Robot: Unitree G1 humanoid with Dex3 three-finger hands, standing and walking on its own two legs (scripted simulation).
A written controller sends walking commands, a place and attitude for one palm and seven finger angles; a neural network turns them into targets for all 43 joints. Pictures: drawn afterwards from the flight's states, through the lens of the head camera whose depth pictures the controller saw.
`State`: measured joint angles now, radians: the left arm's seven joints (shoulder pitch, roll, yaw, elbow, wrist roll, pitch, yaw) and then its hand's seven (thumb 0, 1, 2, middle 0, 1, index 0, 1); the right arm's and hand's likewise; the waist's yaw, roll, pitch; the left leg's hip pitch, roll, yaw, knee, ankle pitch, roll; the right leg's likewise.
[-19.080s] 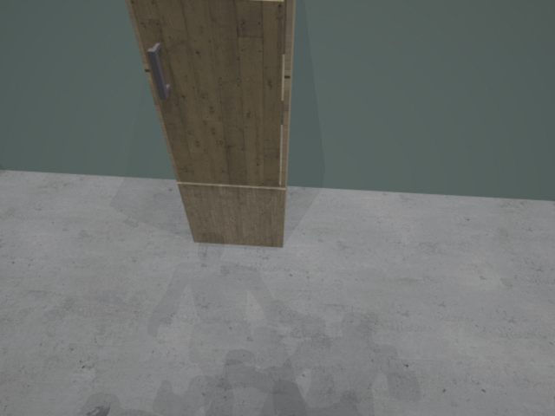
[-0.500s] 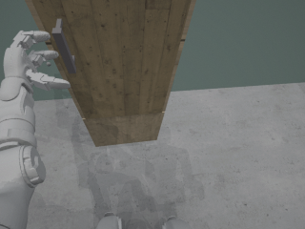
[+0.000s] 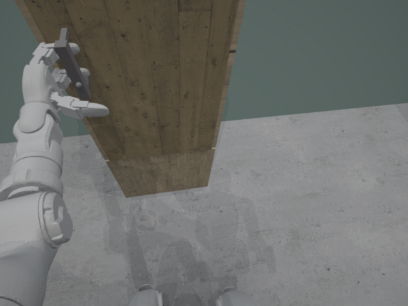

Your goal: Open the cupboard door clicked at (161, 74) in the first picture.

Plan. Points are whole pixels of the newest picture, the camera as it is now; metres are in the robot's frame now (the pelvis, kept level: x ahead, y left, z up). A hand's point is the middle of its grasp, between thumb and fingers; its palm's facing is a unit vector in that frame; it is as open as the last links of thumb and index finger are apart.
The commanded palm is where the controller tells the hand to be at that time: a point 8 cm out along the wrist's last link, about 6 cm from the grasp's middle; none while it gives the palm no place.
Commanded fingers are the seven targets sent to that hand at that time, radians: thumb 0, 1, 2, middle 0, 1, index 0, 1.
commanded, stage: slide the fingers in behind the handle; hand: left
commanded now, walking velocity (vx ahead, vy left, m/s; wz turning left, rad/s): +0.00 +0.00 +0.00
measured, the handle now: (75, 66) +0.57 +0.21 +0.11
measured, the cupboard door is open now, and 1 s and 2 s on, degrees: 0 0 27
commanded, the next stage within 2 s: close the thumb around the handle in 0.40 s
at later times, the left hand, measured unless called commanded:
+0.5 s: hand (76, 86) +0.51 +0.19 +0.12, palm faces +0.09 -1.00 +0.01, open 14.0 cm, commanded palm +0.48 +0.24 +0.11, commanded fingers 0.00 -0.44 0.32 -0.30 -1.21 -0.30 -1.21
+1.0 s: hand (77, 86) +0.51 +0.19 +0.11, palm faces +0.09 -1.00 +0.01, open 7.7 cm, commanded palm +0.48 +0.24 +0.11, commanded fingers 0.00 0.90 0.90 -0.40 -1.35 -0.40 -1.35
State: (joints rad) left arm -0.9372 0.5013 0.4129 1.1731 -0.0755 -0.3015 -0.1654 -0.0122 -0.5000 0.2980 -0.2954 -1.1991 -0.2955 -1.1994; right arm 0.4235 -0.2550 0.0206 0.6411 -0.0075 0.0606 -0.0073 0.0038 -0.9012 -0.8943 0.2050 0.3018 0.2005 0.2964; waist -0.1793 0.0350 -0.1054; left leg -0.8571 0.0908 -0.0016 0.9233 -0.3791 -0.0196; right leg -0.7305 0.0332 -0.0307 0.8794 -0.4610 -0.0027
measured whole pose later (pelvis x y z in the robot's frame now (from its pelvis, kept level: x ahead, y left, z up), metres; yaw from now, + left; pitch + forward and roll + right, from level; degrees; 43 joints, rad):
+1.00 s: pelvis +0.00 +0.01 +0.00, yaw +0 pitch +18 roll -3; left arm -0.91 0.47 0.39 1.15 -0.09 -0.32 -0.15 0.00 0.42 0.69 -0.33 -1.28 -0.34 -1.28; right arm 0.42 -0.26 0.01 0.65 -0.01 0.06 0.00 0.00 -0.90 -0.89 0.20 0.30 0.20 0.30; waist -0.17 0.03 -0.11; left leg -0.84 0.08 0.00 0.92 -0.38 -0.01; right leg -0.72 0.03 -0.03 0.87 -0.46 0.00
